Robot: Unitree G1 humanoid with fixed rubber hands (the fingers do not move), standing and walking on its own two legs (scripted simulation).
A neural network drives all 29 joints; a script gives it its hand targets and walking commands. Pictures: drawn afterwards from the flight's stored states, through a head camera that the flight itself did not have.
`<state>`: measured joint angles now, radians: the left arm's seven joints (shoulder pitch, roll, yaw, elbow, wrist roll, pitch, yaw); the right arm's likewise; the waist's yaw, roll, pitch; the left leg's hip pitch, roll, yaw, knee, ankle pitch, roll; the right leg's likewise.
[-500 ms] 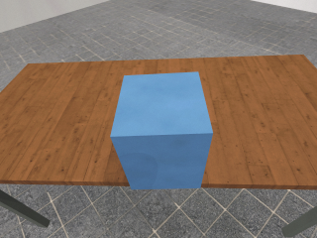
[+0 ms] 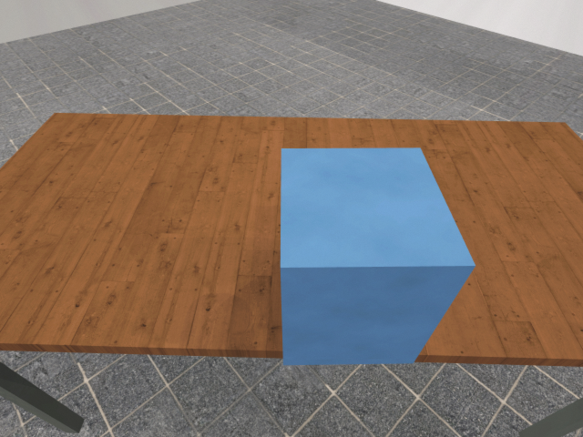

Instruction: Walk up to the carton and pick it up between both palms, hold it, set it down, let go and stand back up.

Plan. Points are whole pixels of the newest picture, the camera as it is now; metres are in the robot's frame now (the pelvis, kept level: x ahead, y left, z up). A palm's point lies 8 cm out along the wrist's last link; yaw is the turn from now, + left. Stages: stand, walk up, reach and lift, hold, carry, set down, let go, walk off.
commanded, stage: walk up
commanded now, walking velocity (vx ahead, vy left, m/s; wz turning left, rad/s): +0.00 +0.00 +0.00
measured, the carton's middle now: (349, 260) +0.38 -0.04 +0.06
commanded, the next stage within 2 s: stand in 1.46 s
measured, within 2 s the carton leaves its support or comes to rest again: neither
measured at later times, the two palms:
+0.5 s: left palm out of the picture -0.02 +0.21 -0.16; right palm out of the picture +0.00 -0.23 -0.15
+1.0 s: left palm out of the picture -0.06 +0.16 -0.15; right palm out of the picture -0.06 -0.24 -0.14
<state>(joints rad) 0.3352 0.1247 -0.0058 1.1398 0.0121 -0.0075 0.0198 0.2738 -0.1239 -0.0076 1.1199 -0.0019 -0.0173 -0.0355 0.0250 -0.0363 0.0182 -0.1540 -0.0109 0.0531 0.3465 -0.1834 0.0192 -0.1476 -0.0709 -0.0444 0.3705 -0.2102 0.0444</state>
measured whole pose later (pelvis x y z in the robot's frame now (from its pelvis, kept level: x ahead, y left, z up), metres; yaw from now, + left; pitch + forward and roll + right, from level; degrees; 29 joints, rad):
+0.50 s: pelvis -0.01 +0.00 -0.01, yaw +0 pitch -1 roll +1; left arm 0.25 0.14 0.02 1.12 0.00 0.00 0.06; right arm 0.25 -0.14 -0.04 1.07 -0.01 -0.01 -0.05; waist 0.00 -0.02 0.11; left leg -0.23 -0.01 0.06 0.48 -0.24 0.02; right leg -0.25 -0.09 -0.07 0.56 -0.24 0.04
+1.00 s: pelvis -0.03 -0.03 +0.00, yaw +0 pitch -1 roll +0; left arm 0.31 0.11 0.00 1.15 0.01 -0.03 0.03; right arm 0.32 -0.12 -0.01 1.14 -0.01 -0.01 -0.04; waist 0.01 -0.01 0.06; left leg -0.14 0.03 0.02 0.39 -0.23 -0.02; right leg -0.16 0.00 -0.10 0.37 -0.19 -0.03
